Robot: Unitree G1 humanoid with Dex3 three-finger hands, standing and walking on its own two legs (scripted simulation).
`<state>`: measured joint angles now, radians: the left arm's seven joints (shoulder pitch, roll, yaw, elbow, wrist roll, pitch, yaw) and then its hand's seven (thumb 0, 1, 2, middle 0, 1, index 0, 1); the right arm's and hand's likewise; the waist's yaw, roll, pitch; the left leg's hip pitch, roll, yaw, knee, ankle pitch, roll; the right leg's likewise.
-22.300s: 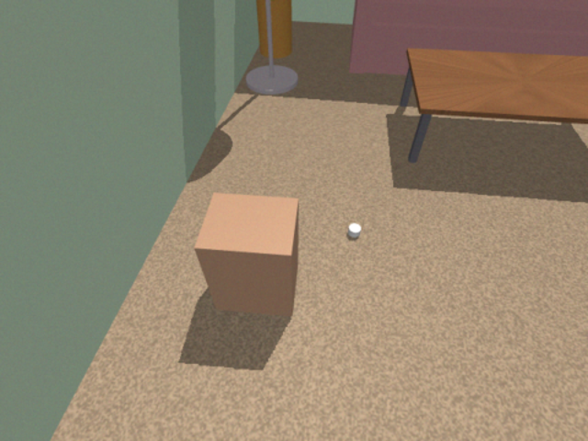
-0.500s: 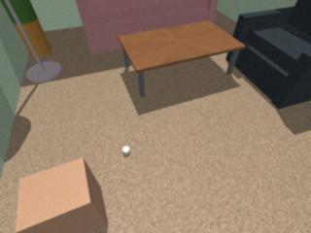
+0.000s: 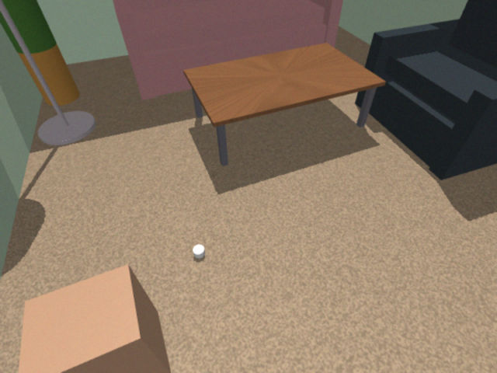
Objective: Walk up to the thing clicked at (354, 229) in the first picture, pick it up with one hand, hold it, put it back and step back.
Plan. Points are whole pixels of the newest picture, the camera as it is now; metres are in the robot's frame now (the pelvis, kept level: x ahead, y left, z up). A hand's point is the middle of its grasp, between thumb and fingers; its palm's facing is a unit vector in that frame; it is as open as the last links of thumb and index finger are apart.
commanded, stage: walk up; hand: left
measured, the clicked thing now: (199, 251) +0.80 +0.26 -0.76
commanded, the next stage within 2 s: none
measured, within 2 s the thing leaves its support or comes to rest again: neither
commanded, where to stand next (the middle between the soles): +0.41 +0.01 m, yaw +1 degrees
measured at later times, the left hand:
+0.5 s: hand out of the picture +0.15 +0.26 -0.16, palm faces +0.05 -0.92 -0.38, open 7.4 cm
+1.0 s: hand (131, 275) +0.37 +0.29 -0.15, palm faces -0.03 -0.90 -0.44, open 7.4 cm
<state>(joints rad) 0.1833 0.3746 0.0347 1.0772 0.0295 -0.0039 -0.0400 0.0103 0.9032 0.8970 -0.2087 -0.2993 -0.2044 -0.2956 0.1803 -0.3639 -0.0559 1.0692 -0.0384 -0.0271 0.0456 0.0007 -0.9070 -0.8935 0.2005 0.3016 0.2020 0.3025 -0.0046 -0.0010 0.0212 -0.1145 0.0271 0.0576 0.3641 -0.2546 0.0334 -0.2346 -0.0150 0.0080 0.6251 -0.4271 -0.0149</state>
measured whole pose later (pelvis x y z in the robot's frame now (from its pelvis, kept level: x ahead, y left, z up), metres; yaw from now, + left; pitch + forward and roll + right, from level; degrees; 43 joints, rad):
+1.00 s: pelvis +0.31 +0.00 -0.03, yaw +1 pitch -3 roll +0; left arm 0.29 0.40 0.06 0.87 0.02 -0.07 -0.01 0.01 0.90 0.90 -0.21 -0.30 -0.20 -0.30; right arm 0.32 -0.41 -0.05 0.81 0.00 -0.02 0.03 0.00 -0.91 -0.89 0.20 0.30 0.20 0.30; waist -0.02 0.04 0.11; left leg -0.19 0.03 0.07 0.69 -0.43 0.02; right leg -0.37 -0.02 -0.02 0.60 -0.17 -0.01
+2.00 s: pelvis +0.36 +0.02 +0.00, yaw +2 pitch -3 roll +0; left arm 0.09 0.34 0.01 1.17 0.00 0.00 -0.01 0.01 0.90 0.90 -0.21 -0.30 -0.20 -0.30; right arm 0.05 -0.35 -0.01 1.12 0.00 0.00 0.01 0.00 -0.91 -0.89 0.20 0.30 0.20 0.30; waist 0.02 0.02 0.07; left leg -0.08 0.01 -0.02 0.32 -0.20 -0.02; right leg -0.17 -0.04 -0.02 0.33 -0.11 0.02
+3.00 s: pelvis +0.36 +0.01 +0.00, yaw +2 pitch -2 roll +0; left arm 0.09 0.33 0.03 1.14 0.01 0.01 -0.01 0.01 0.90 0.90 -0.21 -0.30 -0.20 -0.30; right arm 0.11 -0.36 0.00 1.12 -0.01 0.00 0.01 0.00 -0.91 -0.89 0.20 0.30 0.20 0.30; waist 0.01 0.01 0.06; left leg -0.09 0.02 -0.01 0.33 -0.21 -0.03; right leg -0.19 -0.03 -0.02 0.33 -0.11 0.01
